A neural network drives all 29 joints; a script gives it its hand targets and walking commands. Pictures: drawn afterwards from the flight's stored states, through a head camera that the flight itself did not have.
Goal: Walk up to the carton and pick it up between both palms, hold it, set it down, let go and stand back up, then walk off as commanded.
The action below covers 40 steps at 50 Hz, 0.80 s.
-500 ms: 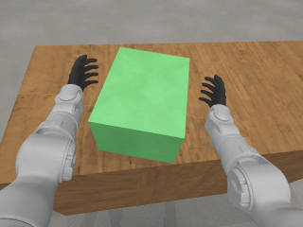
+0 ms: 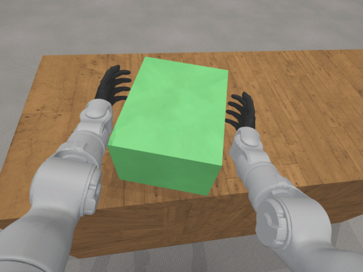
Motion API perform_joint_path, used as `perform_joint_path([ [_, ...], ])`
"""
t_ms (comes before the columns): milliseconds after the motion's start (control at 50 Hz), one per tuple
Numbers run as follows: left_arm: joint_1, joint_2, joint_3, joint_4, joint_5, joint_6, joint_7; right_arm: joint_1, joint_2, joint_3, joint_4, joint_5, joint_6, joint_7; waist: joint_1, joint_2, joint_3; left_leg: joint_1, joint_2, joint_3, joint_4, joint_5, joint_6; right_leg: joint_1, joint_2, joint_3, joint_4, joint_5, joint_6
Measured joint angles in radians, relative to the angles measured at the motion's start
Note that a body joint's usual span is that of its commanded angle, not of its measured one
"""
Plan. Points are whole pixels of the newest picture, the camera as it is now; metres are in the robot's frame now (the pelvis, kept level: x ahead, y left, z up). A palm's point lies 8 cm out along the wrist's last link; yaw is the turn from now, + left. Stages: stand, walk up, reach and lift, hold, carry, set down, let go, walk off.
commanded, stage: reach and lift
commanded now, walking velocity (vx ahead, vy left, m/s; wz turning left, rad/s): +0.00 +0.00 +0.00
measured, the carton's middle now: (175, 123) +0.47 -0.02 +0.01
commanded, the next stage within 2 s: none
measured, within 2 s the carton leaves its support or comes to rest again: leaves its support in 1.94 s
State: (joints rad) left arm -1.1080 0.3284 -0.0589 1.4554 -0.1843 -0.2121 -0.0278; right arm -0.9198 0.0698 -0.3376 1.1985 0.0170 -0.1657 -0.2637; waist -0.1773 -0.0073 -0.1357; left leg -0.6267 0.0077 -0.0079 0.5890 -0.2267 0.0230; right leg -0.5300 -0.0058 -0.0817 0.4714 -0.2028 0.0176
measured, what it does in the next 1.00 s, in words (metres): stands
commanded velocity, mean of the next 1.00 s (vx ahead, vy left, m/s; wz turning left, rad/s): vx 0.00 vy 0.00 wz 0.00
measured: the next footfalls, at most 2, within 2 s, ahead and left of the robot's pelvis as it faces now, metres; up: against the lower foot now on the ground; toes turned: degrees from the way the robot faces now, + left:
none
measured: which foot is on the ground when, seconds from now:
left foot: down 0.00-1.00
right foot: down 0.00-1.00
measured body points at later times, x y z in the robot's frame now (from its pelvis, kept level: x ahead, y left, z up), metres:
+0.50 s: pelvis +0.00 +0.00 +0.00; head +0.08 +0.03 +0.44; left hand +0.50 +0.14 +0.09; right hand +0.41 -0.17 +0.05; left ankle +0.02 +0.09 -0.73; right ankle +0.00 -0.14 -0.73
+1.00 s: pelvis +0.01 -0.01 +0.00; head +0.08 +0.02 +0.44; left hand +0.50 +0.14 +0.09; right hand +0.41 -0.17 +0.05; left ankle +0.02 +0.09 -0.73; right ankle +0.00 -0.14 -0.73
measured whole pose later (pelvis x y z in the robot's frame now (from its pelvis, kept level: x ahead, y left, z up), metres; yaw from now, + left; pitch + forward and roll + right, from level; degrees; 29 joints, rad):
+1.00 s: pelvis +0.01 -0.01 +0.00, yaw +0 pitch +16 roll -2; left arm -1.10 0.28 0.35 1.46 0.21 -0.27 -0.12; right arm -0.78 0.22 -0.71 0.98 -0.40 -0.29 -0.16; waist -0.13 -0.01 -0.14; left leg -0.62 0.01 -0.01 0.55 -0.21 0.02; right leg -0.53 -0.01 -0.08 0.45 -0.20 0.01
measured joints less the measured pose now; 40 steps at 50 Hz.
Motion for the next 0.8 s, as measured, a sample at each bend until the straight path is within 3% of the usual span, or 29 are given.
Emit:
perform_joint_path([
  [160,0.001,-0.004,0.067,0.000,0.076,-0.004,-0.010,0.028,0.028,-0.072,0.000,-0.083,-0.035,0.008,0.002,0.000,0.000,0.000,0.000,0.000,0.000,0.000,0.000,0.000,0.000,0.000,0.000,0.000,0.001],
  [300,0.006,-0.016,0.182,0.000,0.178,-0.017,-0.032,0.040,0.053,-0.194,-0.006,-0.211,-0.083,0.035,0.007,0.000,0.000,0.000,0.000,0.000,-0.001,0.000,0.003,0.000,0.000,0.000,-0.001,0.000,0.001],
  [480,0.000,-0.051,0.382,0.001,0.361,-0.041,-0.073,0.112,0.133,-0.374,-0.169,-0.383,-0.111,0.091,0.038,-0.001,0.000,0.001,-0.001,0.000,-0.015,0.001,0.004,0.000,0.000,0.000,-0.013,0.000,0.000],
  [800,0.004,-0.052,0.411,0.001,0.390,-0.055,-0.086,0.139,0.148,-0.375,-0.217,-0.417,-0.118,0.109,0.050,-0.001,0.000,0.009,-0.001,0.000,-0.035,0.011,0.001,0.000,0.000,0.000,-0.016,0.000,-0.005],
])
